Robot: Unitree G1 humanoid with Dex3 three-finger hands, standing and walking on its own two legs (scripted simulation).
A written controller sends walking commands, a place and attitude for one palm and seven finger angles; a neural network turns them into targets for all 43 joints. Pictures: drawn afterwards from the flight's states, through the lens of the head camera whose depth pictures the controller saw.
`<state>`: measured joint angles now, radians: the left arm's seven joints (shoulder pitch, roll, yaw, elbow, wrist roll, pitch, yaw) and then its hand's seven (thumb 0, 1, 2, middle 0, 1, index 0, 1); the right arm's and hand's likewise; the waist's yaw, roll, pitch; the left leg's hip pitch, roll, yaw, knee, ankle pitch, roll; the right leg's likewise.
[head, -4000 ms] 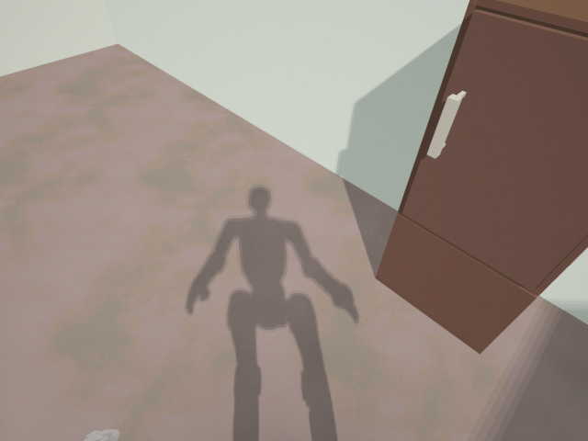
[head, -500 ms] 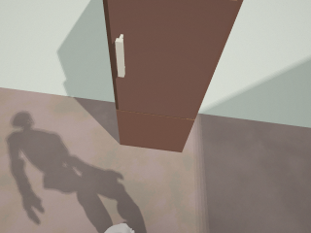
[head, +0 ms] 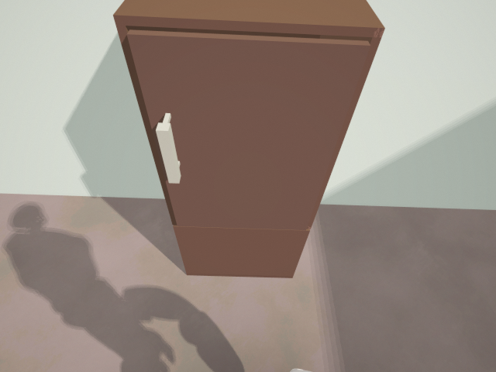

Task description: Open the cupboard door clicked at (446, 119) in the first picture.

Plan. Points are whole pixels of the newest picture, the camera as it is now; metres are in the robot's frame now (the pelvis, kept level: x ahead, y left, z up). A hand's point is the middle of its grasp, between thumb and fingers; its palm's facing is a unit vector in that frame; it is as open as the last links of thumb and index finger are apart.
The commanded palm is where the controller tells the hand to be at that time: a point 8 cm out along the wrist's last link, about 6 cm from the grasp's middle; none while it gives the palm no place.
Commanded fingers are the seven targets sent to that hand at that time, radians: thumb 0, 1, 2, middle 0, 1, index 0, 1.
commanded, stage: come to a stop and stand still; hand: left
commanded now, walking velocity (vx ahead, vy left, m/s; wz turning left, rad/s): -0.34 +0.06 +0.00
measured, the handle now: (171, 149) +0.55 +0.18 +0.01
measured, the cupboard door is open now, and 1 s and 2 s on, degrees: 0 0 0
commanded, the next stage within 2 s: look again from close up in 1.38 s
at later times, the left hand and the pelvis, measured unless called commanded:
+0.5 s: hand out of the picture +0.03 +0.25 -0.19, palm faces +0.09 -0.98 -0.18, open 7.3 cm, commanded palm none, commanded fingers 0.00 0.90 0.90 -0.20 -0.30 -0.20 -0.30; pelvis -0.02 +0.05 +0.00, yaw +1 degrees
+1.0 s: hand out of the picture -0.02 +0.17 -0.16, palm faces +0.00 -0.97 -0.23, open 7.2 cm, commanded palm none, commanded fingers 0.00 0.90 0.90 -0.20 -0.30 -0.20 -0.30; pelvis -0.05 +0.00 +0.01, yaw -1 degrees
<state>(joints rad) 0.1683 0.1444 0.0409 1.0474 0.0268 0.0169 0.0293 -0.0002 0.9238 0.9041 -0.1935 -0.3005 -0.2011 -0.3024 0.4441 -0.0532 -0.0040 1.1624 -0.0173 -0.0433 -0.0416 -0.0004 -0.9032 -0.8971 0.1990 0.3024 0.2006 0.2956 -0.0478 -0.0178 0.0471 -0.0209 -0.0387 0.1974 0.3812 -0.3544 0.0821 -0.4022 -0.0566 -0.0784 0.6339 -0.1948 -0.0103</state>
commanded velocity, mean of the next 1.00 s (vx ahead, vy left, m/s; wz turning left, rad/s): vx -0.02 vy -0.05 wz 0.00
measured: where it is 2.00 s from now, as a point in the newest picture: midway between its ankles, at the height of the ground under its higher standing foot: outside the picture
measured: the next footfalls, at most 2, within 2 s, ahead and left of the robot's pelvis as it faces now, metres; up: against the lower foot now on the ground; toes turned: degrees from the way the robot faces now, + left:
right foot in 0.04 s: +0.11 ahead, -0.13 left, +0.00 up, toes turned -5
left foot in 0.38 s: +0.00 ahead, +0.11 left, +0.00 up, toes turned +2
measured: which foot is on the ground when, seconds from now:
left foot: down 0.00-0.06, up 0.08-0.36, down 0.38-1.00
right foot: up 0.00-0.02, down 0.04-0.40, up 0.42-0.88, down 0.90-1.00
